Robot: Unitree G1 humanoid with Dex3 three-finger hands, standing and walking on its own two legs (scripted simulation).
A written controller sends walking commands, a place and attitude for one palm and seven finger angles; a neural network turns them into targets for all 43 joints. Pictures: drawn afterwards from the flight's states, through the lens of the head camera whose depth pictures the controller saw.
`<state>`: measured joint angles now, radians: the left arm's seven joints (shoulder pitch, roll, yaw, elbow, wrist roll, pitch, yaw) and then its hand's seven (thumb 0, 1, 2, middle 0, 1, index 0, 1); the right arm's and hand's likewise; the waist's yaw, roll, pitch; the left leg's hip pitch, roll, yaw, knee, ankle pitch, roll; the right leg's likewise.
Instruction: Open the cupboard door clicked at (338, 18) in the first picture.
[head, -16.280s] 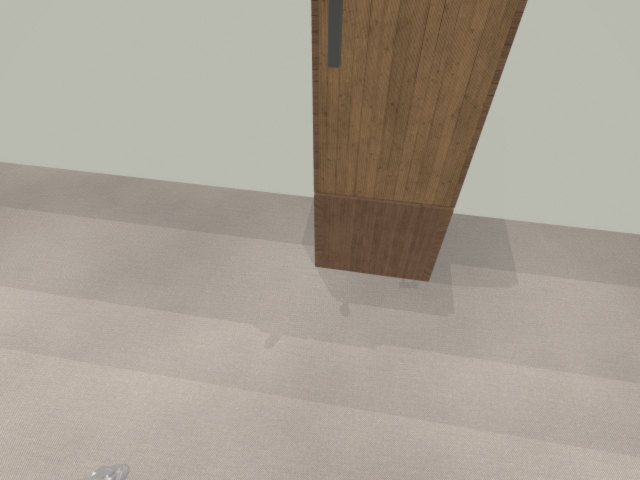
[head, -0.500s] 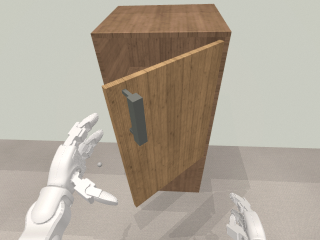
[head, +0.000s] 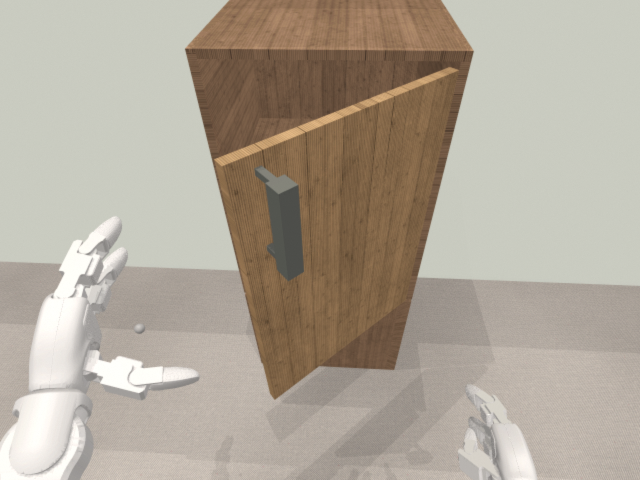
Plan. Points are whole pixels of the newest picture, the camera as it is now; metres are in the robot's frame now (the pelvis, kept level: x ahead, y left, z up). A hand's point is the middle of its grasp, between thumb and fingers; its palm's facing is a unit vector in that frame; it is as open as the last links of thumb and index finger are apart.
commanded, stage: draw the hand back to the body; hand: left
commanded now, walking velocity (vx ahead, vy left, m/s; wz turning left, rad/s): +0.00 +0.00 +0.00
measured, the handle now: (277, 223) +0.37 +0.10 +0.16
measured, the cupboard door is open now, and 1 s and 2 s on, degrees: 42 42 42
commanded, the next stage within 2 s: step back with the hand held close in 0.92 s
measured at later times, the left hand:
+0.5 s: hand (93, 309) +0.23 +0.27 +0.16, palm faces +0.43 -0.82 -0.38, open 9.6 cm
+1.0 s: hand (94, 307) +0.23 +0.27 +0.16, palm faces +0.45 -0.81 -0.39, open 7.4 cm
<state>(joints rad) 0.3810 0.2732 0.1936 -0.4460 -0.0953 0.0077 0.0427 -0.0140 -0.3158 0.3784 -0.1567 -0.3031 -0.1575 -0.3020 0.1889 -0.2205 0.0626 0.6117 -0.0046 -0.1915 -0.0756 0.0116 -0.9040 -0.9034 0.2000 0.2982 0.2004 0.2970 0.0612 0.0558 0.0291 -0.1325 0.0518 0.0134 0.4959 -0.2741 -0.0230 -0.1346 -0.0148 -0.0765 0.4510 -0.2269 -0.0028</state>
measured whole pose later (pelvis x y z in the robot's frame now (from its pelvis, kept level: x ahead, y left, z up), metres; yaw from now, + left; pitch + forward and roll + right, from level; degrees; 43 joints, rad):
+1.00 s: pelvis +0.02 +0.00 +0.01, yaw -1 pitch -4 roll -1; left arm 0.42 0.32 0.34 -0.36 -0.05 -0.10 0.11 0.01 0.89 0.90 -0.21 -0.30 -0.21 -0.30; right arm 0.17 -0.22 0.02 0.66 -0.02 -0.11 -0.07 0.01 -0.90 -0.90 0.20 0.30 0.20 0.30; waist 0.07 0.06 0.05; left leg -0.05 0.05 0.04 0.39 -0.26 -0.02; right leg -0.07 -0.01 -0.05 0.35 -0.21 0.01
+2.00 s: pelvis -0.17 +0.03 -0.03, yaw +3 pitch -4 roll -3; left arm 0.45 0.46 0.49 -0.55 -0.02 -0.27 0.16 0.01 0.88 0.90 -0.21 -0.30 -0.21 -0.30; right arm 0.22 -0.19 -0.02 0.59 0.00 -0.15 -0.08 0.01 -0.90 -0.90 0.20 0.30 0.20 0.30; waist -0.04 0.03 0.12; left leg -0.53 0.08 0.06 0.67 -0.09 0.05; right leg -0.51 0.04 0.01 0.93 -0.43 0.02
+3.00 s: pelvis -0.28 +0.01 -0.01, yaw +1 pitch +0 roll +0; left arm 0.29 0.38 0.20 0.06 0.04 -0.09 0.04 0.00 0.90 0.90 -0.20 -0.30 -0.20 -0.30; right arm 0.20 -0.26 -0.01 0.78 -0.01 -0.08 0.01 0.01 -0.90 -0.90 0.20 0.30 0.20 0.30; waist -0.02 0.06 0.00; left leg -0.35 0.03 0.02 0.68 -0.32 0.00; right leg -0.32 0.01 -0.08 0.62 -0.30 -0.06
